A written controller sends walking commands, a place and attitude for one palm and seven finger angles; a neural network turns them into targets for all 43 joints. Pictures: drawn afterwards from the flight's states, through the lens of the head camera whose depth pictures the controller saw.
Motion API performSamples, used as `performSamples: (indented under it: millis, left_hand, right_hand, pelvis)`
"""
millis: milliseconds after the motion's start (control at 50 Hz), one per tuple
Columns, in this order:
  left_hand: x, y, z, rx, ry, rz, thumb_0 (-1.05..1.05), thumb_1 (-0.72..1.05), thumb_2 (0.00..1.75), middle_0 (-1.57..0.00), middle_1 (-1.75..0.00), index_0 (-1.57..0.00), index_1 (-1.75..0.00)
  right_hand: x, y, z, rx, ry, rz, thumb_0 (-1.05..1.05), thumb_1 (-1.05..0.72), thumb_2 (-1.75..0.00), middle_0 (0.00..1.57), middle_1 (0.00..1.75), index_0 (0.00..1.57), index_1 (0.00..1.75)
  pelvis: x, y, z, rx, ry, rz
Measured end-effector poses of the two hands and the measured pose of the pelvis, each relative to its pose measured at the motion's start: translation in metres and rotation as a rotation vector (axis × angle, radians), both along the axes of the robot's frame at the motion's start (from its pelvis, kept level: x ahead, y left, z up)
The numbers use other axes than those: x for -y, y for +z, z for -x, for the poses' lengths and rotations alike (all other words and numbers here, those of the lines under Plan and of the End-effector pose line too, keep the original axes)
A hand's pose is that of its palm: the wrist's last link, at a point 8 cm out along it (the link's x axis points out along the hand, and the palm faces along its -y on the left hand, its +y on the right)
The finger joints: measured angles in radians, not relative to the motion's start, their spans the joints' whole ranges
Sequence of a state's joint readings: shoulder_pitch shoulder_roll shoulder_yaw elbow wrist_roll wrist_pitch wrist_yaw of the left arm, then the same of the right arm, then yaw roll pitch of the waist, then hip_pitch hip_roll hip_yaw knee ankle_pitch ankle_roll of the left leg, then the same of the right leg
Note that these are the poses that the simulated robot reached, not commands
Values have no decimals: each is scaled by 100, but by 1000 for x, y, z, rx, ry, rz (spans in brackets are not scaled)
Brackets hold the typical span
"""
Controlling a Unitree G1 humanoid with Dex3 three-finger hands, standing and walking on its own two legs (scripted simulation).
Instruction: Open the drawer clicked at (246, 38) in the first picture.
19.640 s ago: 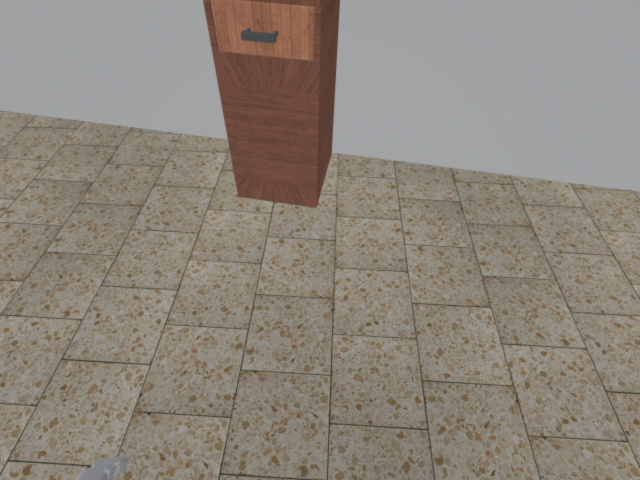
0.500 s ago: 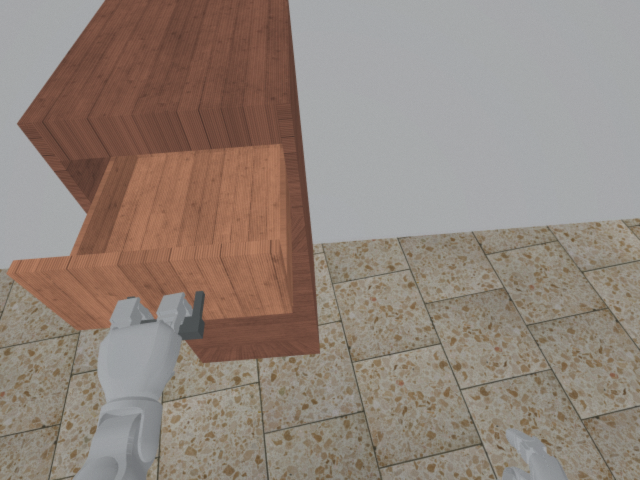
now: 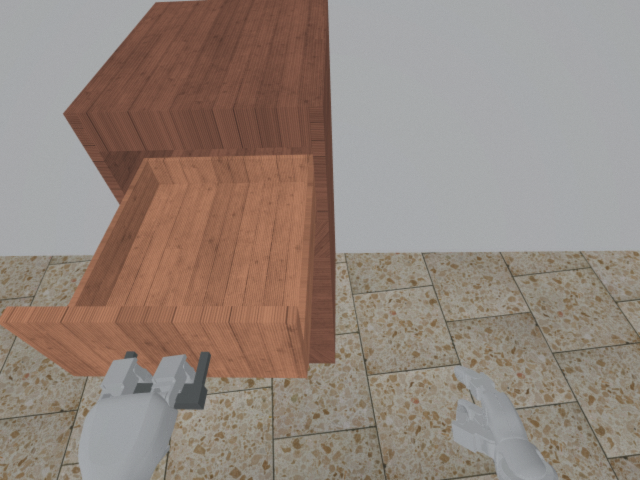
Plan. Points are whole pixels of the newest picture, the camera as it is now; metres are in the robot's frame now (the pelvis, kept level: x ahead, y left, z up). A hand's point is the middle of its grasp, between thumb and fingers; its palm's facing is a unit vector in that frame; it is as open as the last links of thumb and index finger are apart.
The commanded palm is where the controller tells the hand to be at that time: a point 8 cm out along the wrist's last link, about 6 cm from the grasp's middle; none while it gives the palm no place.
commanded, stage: pull the drawer open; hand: left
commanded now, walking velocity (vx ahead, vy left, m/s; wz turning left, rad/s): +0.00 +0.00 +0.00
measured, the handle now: (161, 378) +0.22 +0.23 +0.02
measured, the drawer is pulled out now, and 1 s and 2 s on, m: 0.30 0.30 0.30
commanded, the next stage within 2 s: open the thumb to release the handle in 0.14 s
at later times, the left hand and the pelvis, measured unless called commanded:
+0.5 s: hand (162, 427) +0.17 +0.21 +0.00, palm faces +0.07 -0.08 -0.99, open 7.2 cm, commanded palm +0.13 +0.22 +0.05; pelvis -0.02 -0.01 +0.00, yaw +1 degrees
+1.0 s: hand (160, 433) +0.16 +0.21 +0.00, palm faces +0.05 -0.09 -0.99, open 13.7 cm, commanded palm +0.14 +0.22 +0.05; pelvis -0.03 -0.01 +0.00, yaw +2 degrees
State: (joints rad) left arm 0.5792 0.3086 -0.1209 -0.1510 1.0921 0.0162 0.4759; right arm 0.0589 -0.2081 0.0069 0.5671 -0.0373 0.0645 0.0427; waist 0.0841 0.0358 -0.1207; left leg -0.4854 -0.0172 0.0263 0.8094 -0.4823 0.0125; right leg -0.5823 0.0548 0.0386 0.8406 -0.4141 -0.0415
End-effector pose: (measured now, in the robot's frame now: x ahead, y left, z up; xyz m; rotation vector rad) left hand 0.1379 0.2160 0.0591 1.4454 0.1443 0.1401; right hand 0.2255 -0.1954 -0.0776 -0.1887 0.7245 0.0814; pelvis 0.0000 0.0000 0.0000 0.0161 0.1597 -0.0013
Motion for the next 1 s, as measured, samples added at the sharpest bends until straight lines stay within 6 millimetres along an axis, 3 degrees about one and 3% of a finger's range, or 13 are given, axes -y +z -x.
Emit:
performSamples:
  millis: [260, 400, 520, 760, 860, 1000]
  left_hand:
    - [0, -3, -1, 27, -9, -33, 3, 70, 80, -27, -130, -37, -131]
    - [2, -4, -7, 72, 33, -44, 1, 66, 80, -33, -131, -38, -132]
    - [4, -2, -8, 49, 57, -46, 1, 42, 69, -34, -128, -38, -130]
    - [4, 0, -3, 17, 41, -31, 0, -27, 40, -30, -120, -33, -122]
    - [3, -1, -2, 21, 28, -37, 0, -40, 34, -29, -119, -32, -121]
    - [4, -2, -2, 39, 40, -32, 0, -47, 31, -30, -120, -32, -120]
  right_hand:
    - [31, -28, 45, -105, -81, 43, 1, -91, -90, 21, 30, 20, 30]
    - [38, -34, 57, -134, -109, 70, 1, -91, -90, 20, 30, 19, 30]
    - [35, -23, 54, -93, -116, 56, 1, -91, -90, 20, 30, 19, 30]
    - [31, -5, 40, -18, -79, 61, 1, -91, -89, 21, 30, 20, 30]
    - [31, -6, 40, -24, -77, 68, 1, -90, -89, 21, 30, 20, 30]
    - [29, -13, 44, -49, -77, 68, 1, -91, -90, 21, 30, 20, 30]
  pelvis:
    - [2, -9, 8, -25, -6, -6]
    - [5, -8, 17, -15, 11, -8]
    - [10, -3, 23, 16, 13, -12]
    - [15, 3, 29, 41, 18, -14]
    - [14, 3, 29, 36, 21, -12]
    - [10, 1, 28, 28, 25, -10]
